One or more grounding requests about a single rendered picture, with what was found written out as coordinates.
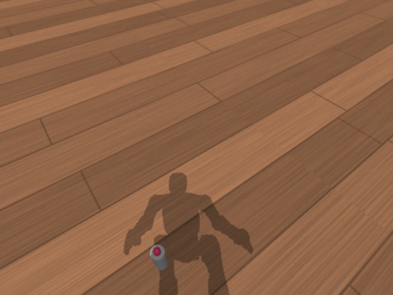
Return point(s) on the bottle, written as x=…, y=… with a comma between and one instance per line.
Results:
x=158, y=256

